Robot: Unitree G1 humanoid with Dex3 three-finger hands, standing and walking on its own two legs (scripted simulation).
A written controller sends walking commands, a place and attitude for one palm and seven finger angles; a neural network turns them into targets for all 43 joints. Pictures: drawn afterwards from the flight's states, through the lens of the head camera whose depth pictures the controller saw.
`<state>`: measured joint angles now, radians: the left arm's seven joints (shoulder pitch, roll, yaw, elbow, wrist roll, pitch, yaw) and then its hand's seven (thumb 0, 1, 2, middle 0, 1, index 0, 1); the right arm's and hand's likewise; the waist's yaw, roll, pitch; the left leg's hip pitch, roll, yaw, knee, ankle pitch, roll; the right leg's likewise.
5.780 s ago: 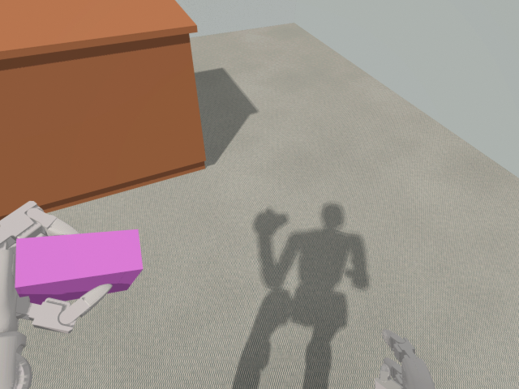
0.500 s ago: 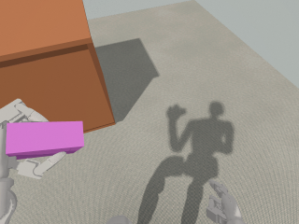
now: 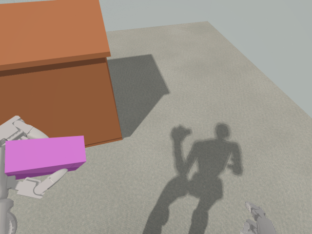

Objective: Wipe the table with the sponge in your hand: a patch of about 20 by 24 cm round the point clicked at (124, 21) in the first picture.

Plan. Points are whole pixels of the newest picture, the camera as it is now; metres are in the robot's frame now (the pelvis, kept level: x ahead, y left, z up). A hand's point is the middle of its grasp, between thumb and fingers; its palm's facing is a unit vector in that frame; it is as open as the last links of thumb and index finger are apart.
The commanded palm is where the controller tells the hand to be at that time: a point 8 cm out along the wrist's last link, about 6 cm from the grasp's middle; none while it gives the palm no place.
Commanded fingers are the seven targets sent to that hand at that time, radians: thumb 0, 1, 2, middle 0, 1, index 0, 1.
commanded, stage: take the last steps up to it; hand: left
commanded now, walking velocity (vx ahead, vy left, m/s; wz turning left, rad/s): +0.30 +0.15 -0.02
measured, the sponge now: (57, 157) +0.22 +0.20 +0.16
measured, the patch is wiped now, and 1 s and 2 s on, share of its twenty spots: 0.00 0.00 0.00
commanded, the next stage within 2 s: none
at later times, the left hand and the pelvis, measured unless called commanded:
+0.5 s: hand (44, 121) +0.31 +0.27 +0.15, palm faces +0.32 -0.78 -0.53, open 9.2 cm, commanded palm +0.24 +0.32 +0.18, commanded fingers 0.00 0.10 1.30 -1.20 -1.60 -1.20 -1.60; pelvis +0.08 +0.04 +0.00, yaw +0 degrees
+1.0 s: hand (31, 80) +0.41 +0.34 +0.18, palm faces +0.35 -0.80 -0.49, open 9.2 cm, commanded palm +0.36 +0.39 +0.18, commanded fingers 0.00 0.10 1.30 -1.20 -1.60 -1.20 -1.60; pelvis +0.20 +0.11 -0.01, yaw -2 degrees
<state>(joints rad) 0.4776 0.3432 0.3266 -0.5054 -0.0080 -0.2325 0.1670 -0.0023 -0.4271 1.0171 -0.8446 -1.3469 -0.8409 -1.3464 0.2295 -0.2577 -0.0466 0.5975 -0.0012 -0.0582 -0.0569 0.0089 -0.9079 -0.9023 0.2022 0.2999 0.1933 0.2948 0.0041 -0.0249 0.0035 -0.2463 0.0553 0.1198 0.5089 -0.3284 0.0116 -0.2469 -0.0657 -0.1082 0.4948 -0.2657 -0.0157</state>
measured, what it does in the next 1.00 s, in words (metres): walks ahead: left foot, then right foot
